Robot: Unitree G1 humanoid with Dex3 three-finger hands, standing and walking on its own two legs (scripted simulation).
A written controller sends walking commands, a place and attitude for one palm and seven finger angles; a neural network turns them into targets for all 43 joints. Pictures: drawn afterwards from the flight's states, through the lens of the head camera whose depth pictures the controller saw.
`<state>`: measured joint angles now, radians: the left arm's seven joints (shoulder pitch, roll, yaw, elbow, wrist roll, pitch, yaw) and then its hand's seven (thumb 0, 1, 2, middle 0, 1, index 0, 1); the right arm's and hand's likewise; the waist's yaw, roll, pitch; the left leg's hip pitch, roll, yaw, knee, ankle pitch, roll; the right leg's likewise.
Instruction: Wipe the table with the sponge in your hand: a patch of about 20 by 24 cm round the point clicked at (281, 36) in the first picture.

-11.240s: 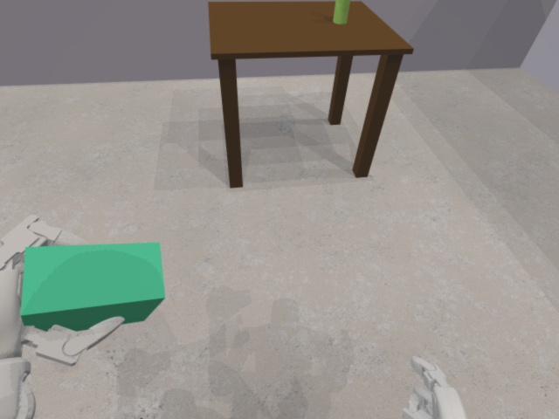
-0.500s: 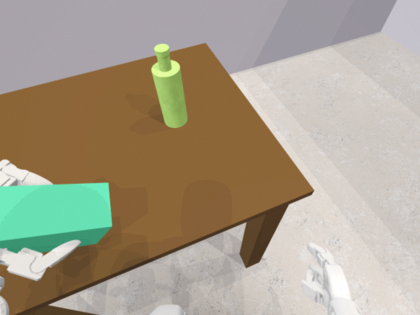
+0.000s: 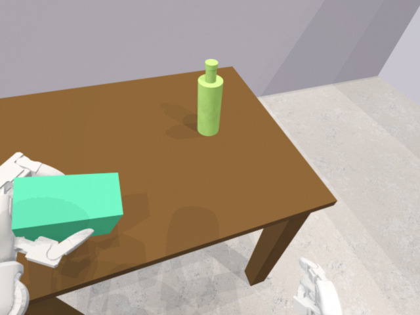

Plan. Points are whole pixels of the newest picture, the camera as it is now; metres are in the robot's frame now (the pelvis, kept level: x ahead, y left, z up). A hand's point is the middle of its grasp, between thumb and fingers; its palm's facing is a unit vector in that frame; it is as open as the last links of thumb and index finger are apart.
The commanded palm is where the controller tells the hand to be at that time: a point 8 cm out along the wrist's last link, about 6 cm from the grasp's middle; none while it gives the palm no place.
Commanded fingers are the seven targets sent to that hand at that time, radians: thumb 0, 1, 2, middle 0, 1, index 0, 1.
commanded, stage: come to a stop and stand still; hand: left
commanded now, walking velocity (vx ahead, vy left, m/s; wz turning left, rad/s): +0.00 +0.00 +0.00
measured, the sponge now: (85, 208) +0.23 +0.21 +0.14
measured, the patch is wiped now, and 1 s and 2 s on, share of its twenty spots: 0.00 0.00 0.00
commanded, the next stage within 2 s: look again from close up in 0.26 s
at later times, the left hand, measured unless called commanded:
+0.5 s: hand (25, 157) +0.26 +0.28 +0.21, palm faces +0.53 -0.73 -0.43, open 10.5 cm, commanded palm +0.16 +0.27 +0.18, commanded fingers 0.00 0.10 1.30 -1.20 -1.60 -1.20 -1.60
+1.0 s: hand (52, 176) +0.27 +0.27 +0.16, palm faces +0.38 -0.83 -0.42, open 10.5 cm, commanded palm +0.21 +0.29 +0.18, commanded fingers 0.00 0.10 1.30 -1.20 -1.60 -1.20 -1.60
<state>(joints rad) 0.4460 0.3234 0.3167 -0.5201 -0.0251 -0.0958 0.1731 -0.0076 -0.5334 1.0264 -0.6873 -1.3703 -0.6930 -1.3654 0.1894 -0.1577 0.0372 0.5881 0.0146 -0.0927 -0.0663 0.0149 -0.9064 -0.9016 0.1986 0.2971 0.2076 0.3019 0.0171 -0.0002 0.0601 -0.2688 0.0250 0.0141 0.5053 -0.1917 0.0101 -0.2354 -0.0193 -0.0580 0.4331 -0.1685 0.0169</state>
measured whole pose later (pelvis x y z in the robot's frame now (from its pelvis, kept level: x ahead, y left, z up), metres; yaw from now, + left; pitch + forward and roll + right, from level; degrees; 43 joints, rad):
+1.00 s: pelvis +0.05 +0.01 -0.01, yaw +0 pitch +2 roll +0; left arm 0.41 0.48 0.40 -0.59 -0.05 -0.24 0.12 -0.01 -0.53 1.03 -0.69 -1.37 -0.69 -1.36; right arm 0.15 -0.16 0.03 0.59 -0.01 -0.21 0.06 0.02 -0.91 -0.90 0.20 0.30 0.21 0.30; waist 0.09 -0.12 0.12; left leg -0.31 -0.02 0.06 0.54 -0.26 0.03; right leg -0.36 -0.05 -0.04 0.69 -0.31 0.01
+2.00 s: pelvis -0.21 +0.01 -0.03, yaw -5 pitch +0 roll +0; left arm 0.45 0.41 0.38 -0.55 -0.07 -0.13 0.08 -0.01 -0.53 1.03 -0.69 -1.36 -0.69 -1.36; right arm 0.22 -0.21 0.01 0.60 0.02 -0.13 -0.03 0.02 -0.91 -0.90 0.20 0.30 0.21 0.30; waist 0.04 -0.09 -0.01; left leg -0.30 0.05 0.02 0.70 -0.49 0.01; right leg -0.51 -0.01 -0.09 0.85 -0.43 -0.06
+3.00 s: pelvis -0.26 -0.03 +0.00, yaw -7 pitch -2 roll +1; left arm 0.26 0.43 0.40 -0.31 -0.03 -0.19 0.10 -0.01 -0.53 1.03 -0.69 -1.36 -0.70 -1.35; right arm 0.20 -0.19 0.03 0.61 0.02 -0.16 -0.03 0.02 -0.91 -0.90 0.20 0.30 0.21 0.30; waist 0.09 -0.02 0.10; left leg -0.28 0.01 0.02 0.63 -0.31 0.00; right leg -0.29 0.00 -0.11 0.50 -0.17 -0.07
